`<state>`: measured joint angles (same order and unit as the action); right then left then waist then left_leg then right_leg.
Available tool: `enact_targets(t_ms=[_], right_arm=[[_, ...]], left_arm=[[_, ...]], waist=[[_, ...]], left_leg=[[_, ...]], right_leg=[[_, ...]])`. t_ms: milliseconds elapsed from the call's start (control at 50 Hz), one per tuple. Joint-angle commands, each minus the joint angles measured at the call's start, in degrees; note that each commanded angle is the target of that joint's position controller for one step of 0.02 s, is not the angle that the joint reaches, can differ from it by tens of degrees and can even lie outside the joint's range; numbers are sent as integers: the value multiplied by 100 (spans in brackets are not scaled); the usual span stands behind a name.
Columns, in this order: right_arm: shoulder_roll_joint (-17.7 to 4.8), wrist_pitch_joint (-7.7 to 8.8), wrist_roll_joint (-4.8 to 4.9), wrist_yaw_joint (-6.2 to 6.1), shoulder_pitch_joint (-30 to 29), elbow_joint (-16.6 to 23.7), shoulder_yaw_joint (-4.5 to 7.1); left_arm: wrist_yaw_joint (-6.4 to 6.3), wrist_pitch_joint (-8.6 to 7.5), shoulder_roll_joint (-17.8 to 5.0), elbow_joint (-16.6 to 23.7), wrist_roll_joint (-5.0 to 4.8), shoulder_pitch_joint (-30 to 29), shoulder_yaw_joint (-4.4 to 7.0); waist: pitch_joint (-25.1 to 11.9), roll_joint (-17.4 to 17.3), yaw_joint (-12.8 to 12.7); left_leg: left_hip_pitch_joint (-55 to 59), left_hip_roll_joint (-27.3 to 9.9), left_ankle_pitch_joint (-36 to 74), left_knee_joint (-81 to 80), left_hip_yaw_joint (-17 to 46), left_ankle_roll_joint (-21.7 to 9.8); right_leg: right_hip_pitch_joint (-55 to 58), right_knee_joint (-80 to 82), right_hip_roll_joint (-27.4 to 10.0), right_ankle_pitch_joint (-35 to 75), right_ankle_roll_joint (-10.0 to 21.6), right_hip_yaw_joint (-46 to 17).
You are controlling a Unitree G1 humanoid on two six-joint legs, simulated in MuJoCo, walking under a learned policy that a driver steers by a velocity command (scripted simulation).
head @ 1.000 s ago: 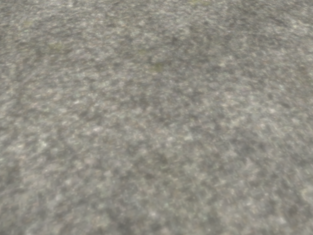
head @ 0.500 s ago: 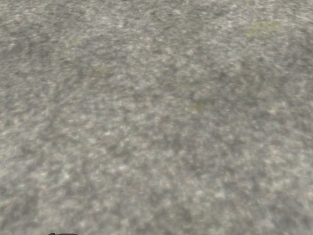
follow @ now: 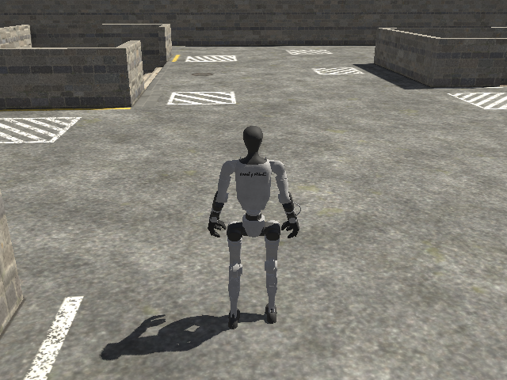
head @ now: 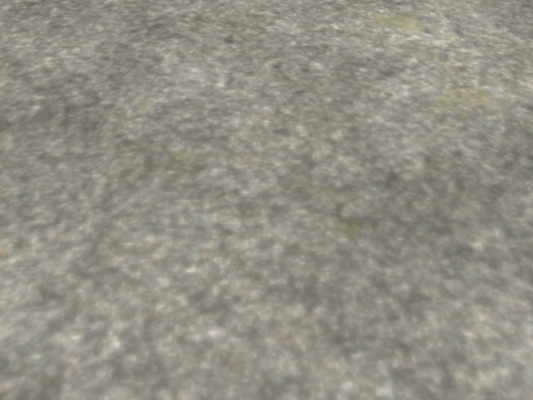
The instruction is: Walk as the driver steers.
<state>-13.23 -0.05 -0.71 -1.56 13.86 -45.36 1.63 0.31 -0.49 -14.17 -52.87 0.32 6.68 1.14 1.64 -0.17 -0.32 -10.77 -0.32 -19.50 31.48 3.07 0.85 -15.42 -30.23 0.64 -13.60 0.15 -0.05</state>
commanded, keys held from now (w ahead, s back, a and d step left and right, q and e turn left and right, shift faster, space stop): no key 0.64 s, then w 0.36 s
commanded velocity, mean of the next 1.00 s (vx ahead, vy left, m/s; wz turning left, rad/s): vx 0.09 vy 0.00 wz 0.01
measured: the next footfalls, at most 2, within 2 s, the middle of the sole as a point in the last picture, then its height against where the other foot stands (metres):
left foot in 1.34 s outside the picture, level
right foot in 1.92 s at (336, 328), level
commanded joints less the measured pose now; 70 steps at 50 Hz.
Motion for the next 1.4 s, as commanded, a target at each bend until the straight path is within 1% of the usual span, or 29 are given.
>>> enact_targets(t_ms=[20,320,640,660,680,720,740,780,800,840,880,900,920,940,960,980,1000,1040,1080,1140,1200,1240,1280,1300,1320,1340,1360,1380,1400], right_arm=[[-706,64,9,-20,137,196,171],[-639,89,19,-51,158,-487,114],[-523,110,27,-79,373,-1136,3],[-480,102,32,-84,490,-1221,-7],[-545,86,61,-99,524,-1250,17],[-727,85,106,-130,484,-1177,77],[-782,124,135,-130,588,-1175,100],[-1017,238,208,-100,911,-1267,203],[-1097,277,224,-85,863,-1262,245],[-985,328,237,-37,515,-1133,223],[-844,337,251,7,44,-931,183],[-580,393,218,26,-137,-794,111],[-356,504,201,0,-148,-559,61],[-566,583,310,5,-219,-532,114],[-574,643,383,65,-164,-563,121],[-531,684,354,108,-111,-635,121],[-604,713,298,129,-212,-626,170],[-614,686,227,199,-371,-584,229],[-402,613,203,248,-612,-494,184],[-174,585,197,267,-1476,-152,57],[-275,574,238,325,-1960,25,28],[-383,577,259,373,-2126,132,40],[-557,604,250,412,-1991,151,106],[-698,612,240,413,-1692,91,177],[-883,603,241,393,-1027,-95,290],[-1103,579,262,344,-46,-386,426],[-1557,548,182,266,948,-569,539],[-1684,551,89,338,1127,-672,516],[-1108,590,127,347,786,-628,368]], left_arm=[[-48,-15,-605,120,-19,-156,128],[-188,115,-650,-598,-36,-237,166],[-245,135,-545,-969,-32,22,146],[-249,141,-483,-1028,-34,133,132],[-259,150,-513,-1047,-63,177,147],[-261,100,-562,-992,-87,156,175],[-240,22,-516,-920,-88,71,167],[-150,-186,-278,-807,-109,-50,129],[-96,-270,-230,-774,-132,-44,120],[-14,-392,-181,-797,-207,226,112],[-12,-438,-337,-1159,-201,1157,201],[-30,-453,-739,-1334,-164,1874,324],[25,-481,-1444,-1444,-175,2670,488],[50,-568,-1049,-1375,-59,2431,338],[53,-635,-723,-1205,-64,2016,247],[75,-666,-584,-1077,-67,1761,197],[96,-654,-509,-1004,-81,1626,154],[71,-568,-276,-991,-44,1768,56],[-16,-493,-384,-976,-29,1953,49],[-126,-434,-635,-856,-8,1944,76],[-149,-437,-764,-878,-70,2211,128],[-153,-430,-753,-904,-135,2262,159],[-152,-391,-817,-866,-132,2168,208],[-150,-359,-894,-825,-110,2090,241],[-147,-308,-916,-783,-73,2004,255],[-135,-267,-813,-712,-33,1962,214],[-114,-269,-521,-547,87,2079,100],[-56,-391,382,-577,-56,2848,-110],[-46,-527,-365,-544,-241,2262,71]], waist=[[-341,-22,8],[-181,-38,-31],[22,-11,-35],[-92,-32,-31],[8,-72,-20],[428,-214,28],[606,-322,91],[688,-893,201],[774,-1059,174],[877,-964,-95],[692,-590,-510],[383,356,-722],[-37,1801,-880],[75,1209,-673],[371,747,-447],[371,511,-321],[467,366,-254],[361,489,-228],[344,467,-247],[556,415,-366],[672,546,-442],[749,536,-359],[557,546,-134],[269,641,70],[-186,711,438],[-750,655,892],[-1591,-164,1100],[-2529,-1748,591],[-1790,-1013,731]], left_leg=[[-203,-240,1713,-519,216,-151],[-156,-142,1499,-794,49,-130],[-316,-74,907,-988,-52,-127],[-282,-27,321,-1041,-96,-149],[-392,13,-569,-1066,-84,-229],[-713,-163,-2150,-1220,257,-506],[-747,-383,-2512,-1382,586,-664],[-363,-1166,-2848,-1932,1679,-1097],[-399,-1534,-2747,-2122,2144,-1302],[-663,-1535,-2240,-2004,1995,-1257],[-1338,-832,-1185,-1184,1020,-832],[-2020,-221,-231,345,157,-493],[-2992,362,-732,2162,-441,-189],[-3519,178,-1225,3383,143,-255],[-3833,-102,-788,3877,323,-403],[-3876,-323,-247,3884,258,-510],[-3923,-488,182,3637,161,-537],[-3527,-627,658,3130,-67,-452],[-3424,-607,925,2619,-285,-263],[-2981,-451,1559,1226,-499,-93],[-2432,-271,2020,438,-622,-123],[-2407,-276,2073,123,-498,-267],[-2095,-183,1880,-71,-491,-452],[-1609,-32,1731,-35,-585,-552],[-751,155,1582,26,-701,-683],[632,134,1549,11,-627,-845],[2419,-1142,1043,45,899,-1184],[3689,-2402,-545,-1130,3825,-2026],[2987,-2181,-953,-1650,3852,-1679]], right_leg=[[571,284,-282,1410,175,-295],[716,439,-261,1219,123,-285],[598,588,-205,771,87,-252],[632,586,-132,173,94,-176],[488,479,-12,-723,124,-72],[-149,230,93,-2144,226,-11],[-435,62,82,-2201,256,-9],[-936,-823,142,-1289,186,294],[-1012,-1197,-5,-973,240,229],[-625,-736,-127,-1101,437,198],[977,369,-13,-579,461,139],[1871,959,-729,-908,715,-1152],[2661,1866,-1945,-1401,1514,-3512],[2543,2039,-2329,-1490,1748,-4231],[2375,1965,-2210,-1216,1601,-3649],[2281,1979,-1940,-965,1389,-2977],[2193,2034,-1775,-389,1227,-2441],[1994,2126,-1393,770,1001,-1550],[1857,2218,-1277,1412,1040,-1117],[1254,2446,-1138,1487,1035,-688],[1091,2612,-1218,1386,1036,-522],[1436,2532,-1395,1619,976,-469],[1870,2124,-1523,2595,852,-360],[2016,1692,-1536,3637,784,-287],[1991,870,-1422,4604,684,-143],[1412,-336,-1168,4669,524,-51],[-5,-2267,-740,2546,383,96],[-1727,-4132,315,-1762,147,-330],[-2225,-4758,35,-1770,271,-932]])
